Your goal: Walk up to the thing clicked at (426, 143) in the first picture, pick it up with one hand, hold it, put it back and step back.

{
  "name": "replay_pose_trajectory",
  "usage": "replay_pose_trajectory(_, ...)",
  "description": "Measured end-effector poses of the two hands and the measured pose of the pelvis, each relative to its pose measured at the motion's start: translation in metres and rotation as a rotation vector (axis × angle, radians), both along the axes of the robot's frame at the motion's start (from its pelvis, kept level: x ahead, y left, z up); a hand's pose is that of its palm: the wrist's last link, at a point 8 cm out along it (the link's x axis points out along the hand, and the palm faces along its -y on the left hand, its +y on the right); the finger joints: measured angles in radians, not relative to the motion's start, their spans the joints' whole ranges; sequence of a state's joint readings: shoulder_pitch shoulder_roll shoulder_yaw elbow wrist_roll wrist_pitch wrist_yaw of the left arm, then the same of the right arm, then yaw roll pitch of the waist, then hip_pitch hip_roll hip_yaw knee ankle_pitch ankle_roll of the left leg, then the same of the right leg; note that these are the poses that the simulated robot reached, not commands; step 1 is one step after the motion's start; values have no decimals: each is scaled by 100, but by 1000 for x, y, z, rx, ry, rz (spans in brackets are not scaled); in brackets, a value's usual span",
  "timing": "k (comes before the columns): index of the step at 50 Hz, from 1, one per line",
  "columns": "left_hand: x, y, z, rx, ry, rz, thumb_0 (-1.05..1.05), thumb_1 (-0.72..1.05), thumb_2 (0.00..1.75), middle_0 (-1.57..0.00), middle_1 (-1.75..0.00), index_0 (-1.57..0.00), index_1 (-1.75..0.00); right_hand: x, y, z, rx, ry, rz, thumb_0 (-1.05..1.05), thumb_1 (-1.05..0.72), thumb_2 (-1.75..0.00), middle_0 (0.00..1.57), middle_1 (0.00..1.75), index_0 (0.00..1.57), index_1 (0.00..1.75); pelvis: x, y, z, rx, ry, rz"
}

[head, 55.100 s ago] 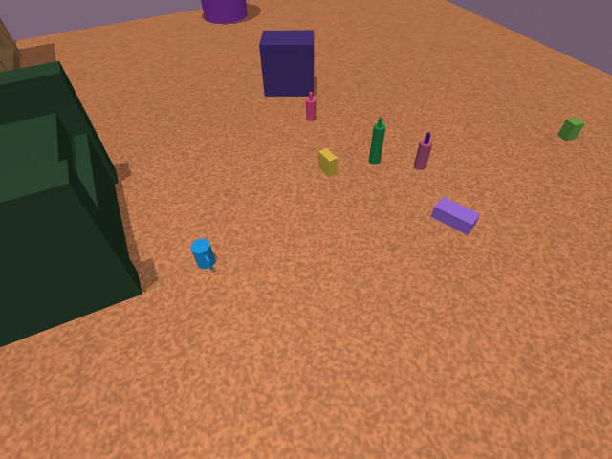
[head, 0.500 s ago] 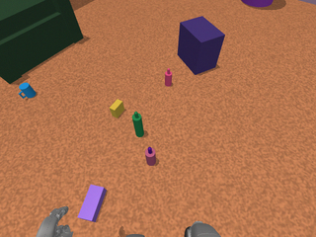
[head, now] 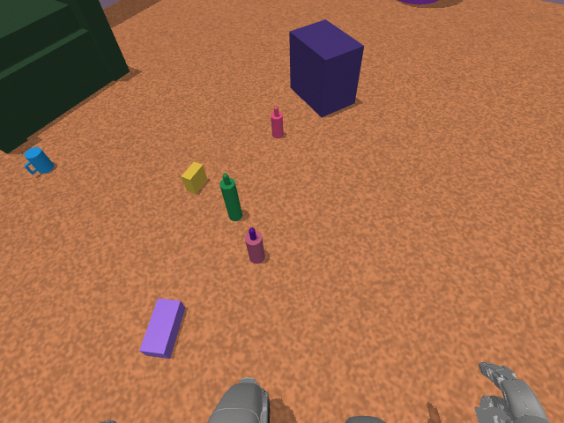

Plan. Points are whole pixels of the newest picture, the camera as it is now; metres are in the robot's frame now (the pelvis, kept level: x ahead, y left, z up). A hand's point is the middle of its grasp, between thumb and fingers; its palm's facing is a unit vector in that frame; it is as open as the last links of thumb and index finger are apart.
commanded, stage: step back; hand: left
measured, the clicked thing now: (254, 243) +0.75 +0.16 -0.64
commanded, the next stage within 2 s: stand in 1.86 s
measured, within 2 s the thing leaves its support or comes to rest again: neither
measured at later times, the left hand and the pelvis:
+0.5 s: hand out of the picture -0.04 +0.26 -0.14, palm faces +0.07 -0.95 -0.32, open 7.4 cm; pelvis -0.15 -0.01 +0.02, yaw +4 degrees
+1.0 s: hand out of the picture -0.22 +0.25 -0.13, palm faces +0.10 -0.91 -0.40, open 7.4 cm; pelvis -0.28 -0.04 +0.01, yaw +5 degrees
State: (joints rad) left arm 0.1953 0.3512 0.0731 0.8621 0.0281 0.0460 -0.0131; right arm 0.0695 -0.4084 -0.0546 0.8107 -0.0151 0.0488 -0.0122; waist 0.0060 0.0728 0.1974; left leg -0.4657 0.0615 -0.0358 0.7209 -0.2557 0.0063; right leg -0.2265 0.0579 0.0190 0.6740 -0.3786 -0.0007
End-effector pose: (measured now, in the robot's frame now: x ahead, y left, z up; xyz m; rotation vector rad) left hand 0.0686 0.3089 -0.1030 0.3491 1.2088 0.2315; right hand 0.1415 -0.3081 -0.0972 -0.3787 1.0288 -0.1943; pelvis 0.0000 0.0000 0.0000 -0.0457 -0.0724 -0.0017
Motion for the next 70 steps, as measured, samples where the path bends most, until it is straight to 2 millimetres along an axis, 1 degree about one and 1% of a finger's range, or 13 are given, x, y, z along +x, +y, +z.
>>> replay_pose_trajectory(5,-39,-7,21,18,0,20,0,90,89,-21,-30,-20,-30,-59,-9,1,22,88,-28,1,-90,-90,20,30,20,30,-25,-6,14,78,21,-2)
replay_pose_trajectory(9,-46,-3,28,39,-43,18,0,90,89,-21,-30,-20,-30,-109,-14,-2,1,172,-29,1,-90,-90,20,30,20,30,-48,-5,16,71,51,28)
replay_pose_trajectory(16,-55,12,8,22,-169,16,0,90,89,-21,-30,-20,-30,-177,-1,-7,-48,277,6,1,-90,-90,20,30,20,30,-101,0,2,78,30,98)
replay_pose_trajectory(21,-90,1,3,-45,-126,40,0,90,89,-21,-30,-20,-30,-200,9,13,-49,236,26,1,-90,-90,20,30,20,30,-129,0,14,22,27,106)
replay_pose_trajectory(26,-133,-7,1,-63,-100,46,0,90,89,-21,-30,-20,-30,-199,0,29,-74,146,44,1,-90,-90,21,30,20,30,-159,-7,19,10,49,71)
replay_pose_trajectory(34,-214,-26,-11,-13,-14,7,0,90,89,-21,-30,-20,-30,-211,-31,16,-56,-2,61,1,-90,-90,20,30,20,30,-220,-32,0,25,34,0)
replay_pose_trajectory(41,-284,-42,11,7,12,51,0,90,89,-21,-30,-20,-30,-272,-44,5,4,55,11,1,-90,-90,20,30,20,30,-252,-44,10,62,22,16)
replay_pose_trajectory(46,-300,-32,18,28,-35,67,0,90,89,-21,-30,-20,-30,-322,-44,-5,1,158,22,1,-90,-90,20,30,20,30,-269,-40,10,50,45,63)
replay_pose_trajectory(52,-309,-19,11,13,-61,94,0,90,89,-21,-30,-20,-30,-365,-26,-4,11,224,23,1,-90,-90,20,30,20,30,-282,-34,11,87,26,80)
replay_pose_trajectory(56,-310,-24,13,-18,-42,85,0,90,89,-21,-30,-20,-30,-376,-26,6,20,210,10,1,-90,-90,20,30,20,30,-281,-38,19,60,24,87)
replay_pose_trajectory(60,-304,-34,13,-24,-39,68,0,90,89,-21,-30,-20,-30,-371,-38,8,20,191,1,1,-90,-90,20,30,20,30,-279,-48,20,56,24,77)
replay_pose_trajectory(65,-293,-53,10,-9,-59,71,0,90,89,-21,-30,-20,-30,-350,-60,-3,11,183,-7,1,-90,-90,20,30,20,30,-269,-63,12,20,16,85)
replay_pose_trajectory(70,-291,-66,15,-24,-83,104,0,90,89,-21,-30,-20,-30,-320,-63,-1,5,177,35,1,-90,-90,20,30,20,30,-258,-64,16,39,23,104)
